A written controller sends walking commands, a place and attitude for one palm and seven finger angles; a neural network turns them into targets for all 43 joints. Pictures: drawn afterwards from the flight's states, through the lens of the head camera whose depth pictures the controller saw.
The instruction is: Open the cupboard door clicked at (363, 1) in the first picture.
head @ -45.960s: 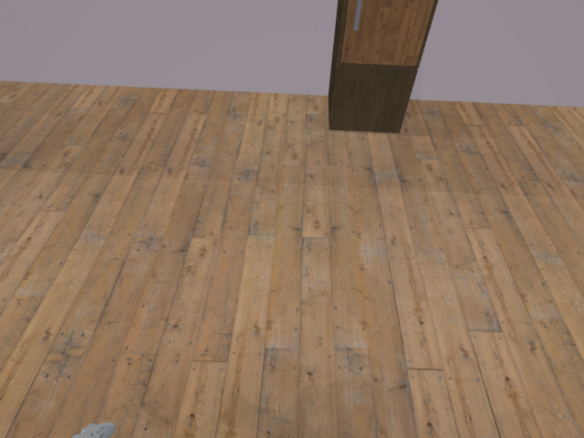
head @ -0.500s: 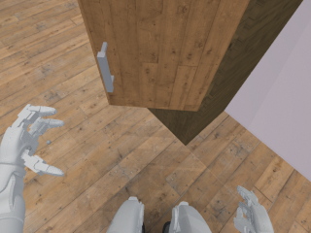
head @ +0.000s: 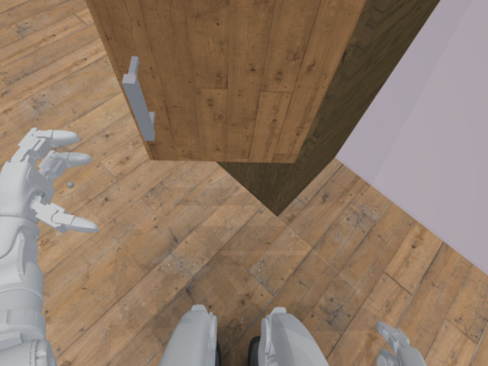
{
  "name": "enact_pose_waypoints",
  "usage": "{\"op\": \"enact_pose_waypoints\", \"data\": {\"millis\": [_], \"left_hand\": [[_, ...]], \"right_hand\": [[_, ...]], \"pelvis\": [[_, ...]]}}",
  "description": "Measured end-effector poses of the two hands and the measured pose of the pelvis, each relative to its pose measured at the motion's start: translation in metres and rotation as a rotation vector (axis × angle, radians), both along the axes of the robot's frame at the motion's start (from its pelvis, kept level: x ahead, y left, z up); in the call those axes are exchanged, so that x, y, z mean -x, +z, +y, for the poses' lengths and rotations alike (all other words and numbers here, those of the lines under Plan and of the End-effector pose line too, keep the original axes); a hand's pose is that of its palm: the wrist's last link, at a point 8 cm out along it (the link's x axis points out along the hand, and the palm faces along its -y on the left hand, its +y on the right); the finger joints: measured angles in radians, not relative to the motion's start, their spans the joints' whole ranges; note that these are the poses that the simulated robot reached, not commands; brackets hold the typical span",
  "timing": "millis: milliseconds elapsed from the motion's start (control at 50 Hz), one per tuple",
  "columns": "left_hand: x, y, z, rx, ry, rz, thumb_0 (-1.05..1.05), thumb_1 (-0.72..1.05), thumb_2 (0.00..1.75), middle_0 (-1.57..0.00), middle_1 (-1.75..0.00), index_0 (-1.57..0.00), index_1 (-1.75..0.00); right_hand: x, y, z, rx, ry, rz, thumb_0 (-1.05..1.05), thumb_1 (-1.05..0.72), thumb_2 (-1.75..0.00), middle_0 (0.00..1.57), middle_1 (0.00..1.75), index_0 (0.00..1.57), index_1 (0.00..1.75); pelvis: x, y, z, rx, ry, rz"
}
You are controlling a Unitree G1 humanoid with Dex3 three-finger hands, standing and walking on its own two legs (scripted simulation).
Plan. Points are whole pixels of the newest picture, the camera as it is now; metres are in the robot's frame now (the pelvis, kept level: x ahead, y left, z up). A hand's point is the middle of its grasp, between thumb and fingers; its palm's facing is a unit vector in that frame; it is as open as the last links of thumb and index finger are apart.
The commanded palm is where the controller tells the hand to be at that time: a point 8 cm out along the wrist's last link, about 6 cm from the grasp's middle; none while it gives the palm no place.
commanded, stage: move the hooked fingers beside the handle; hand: left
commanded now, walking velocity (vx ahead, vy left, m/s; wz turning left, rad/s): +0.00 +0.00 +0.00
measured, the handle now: (142, 102) +0.55 +0.20 +0.02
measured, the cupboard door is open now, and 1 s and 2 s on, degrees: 45 45 45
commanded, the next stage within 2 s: slide the fingers in behind the handle in 1.68 s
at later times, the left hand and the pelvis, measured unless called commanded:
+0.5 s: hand (89, 149) +0.44 +0.27 +0.02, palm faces +0.05 -1.00 -0.01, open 14.0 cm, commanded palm +0.43 +0.30 +0.03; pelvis +0.00 +0.01 -0.01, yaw -1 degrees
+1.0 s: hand (108, 120) +0.50 +0.25 +0.02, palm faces +0.06 -1.00 -0.02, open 14.0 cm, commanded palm +0.48 +0.29 +0.02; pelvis -0.01 +0.01 -0.02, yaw -2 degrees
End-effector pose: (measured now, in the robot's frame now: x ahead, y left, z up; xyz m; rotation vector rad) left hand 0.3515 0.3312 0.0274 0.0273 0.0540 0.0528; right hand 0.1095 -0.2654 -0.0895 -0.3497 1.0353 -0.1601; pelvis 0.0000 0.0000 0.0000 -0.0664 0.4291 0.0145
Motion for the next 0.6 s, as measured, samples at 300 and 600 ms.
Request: {"op": "enact_pose_waypoints", "data": {"millis": [300, 600], "left_hand": [[-0.042, -0.003, -0.003, 0.012, -0.001, -0.009, -0.01, -0.5, 0.3, -0.3, -1.2, -0.3, -1.2], [-0.08, -0.005, -0.012, 0.01, -0.002, -0.024, -0.01, -0.5, 0.3, -0.3, -1.2, -0.3, -1.2]], "right_hand": [[0.022, -0.005, 0.007, 0.01, -0.034, 0.093, 0.01, -0.9, -0.9, 0.2, 0.3, 0.2, 0.3], [0.057, -0.011, 0.008, 0.022, -0.081, 0.221, 0.0, -0.9, -0.9, 0.2, 0.3, 0.2, 0.3]], "pelvis": [[0.001, -0.003, 0.009, 0.014, -0.001, 0.021], [0.004, -0.008, 0.013, 0.026, 0.001, 0.045]]}}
